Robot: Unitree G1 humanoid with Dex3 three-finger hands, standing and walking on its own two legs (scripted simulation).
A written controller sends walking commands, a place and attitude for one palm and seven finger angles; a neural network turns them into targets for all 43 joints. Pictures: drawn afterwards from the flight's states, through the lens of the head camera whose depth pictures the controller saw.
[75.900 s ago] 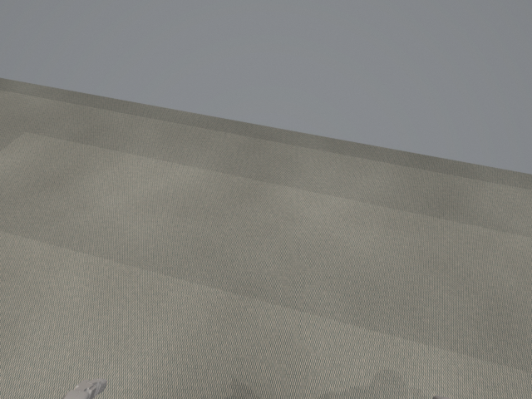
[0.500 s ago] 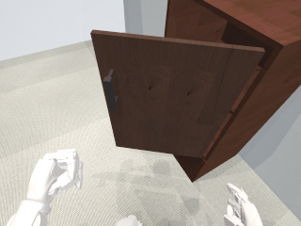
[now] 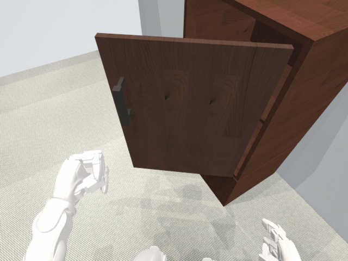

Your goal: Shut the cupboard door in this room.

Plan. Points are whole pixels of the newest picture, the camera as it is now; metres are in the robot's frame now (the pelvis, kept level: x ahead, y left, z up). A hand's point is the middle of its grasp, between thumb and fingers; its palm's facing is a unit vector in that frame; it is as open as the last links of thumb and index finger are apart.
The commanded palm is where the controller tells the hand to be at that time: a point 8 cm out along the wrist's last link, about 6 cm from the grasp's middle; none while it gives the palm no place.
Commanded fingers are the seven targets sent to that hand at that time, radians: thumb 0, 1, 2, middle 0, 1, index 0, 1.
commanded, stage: bring the fist close to the handle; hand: left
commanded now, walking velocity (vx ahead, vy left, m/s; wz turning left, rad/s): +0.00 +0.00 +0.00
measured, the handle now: (123, 102) +0.50 +0.17 +0.07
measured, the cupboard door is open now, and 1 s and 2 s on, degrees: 53 53 44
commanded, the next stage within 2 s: push the door shut along its arc in 1.06 s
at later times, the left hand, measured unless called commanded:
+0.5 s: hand (121, 145) +0.36 +0.15 +0.07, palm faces -0.07 -1.00 -0.01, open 3.1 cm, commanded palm +0.34 +0.20 +0.07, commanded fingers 0.00 0.90 0.90 -1.30 -1.50 -1.30 -1.50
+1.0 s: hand (124, 137) +0.38 +0.14 +0.07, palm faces -0.05 -1.00 -0.03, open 3.1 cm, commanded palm +0.37 +0.19 +0.07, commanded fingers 0.00 0.90 0.90 -1.30 -1.50 -1.30 -1.50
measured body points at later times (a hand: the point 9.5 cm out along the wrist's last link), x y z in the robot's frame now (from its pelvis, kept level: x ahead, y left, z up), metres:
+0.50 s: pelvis +0.01 +0.01 +0.01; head +0.06 +0.02 +0.45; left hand +0.36 +0.20 +0.07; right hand +0.14 -0.23 -0.09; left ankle +0.04 +0.07 -0.67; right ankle +0.00 -0.09 -0.67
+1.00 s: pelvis +0.00 +0.00 +0.00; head +0.06 +0.00 +0.45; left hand +0.38 +0.20 +0.07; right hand +0.09 -0.26 -0.11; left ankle +0.04 +0.07 -0.67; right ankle +0.00 -0.09 -0.67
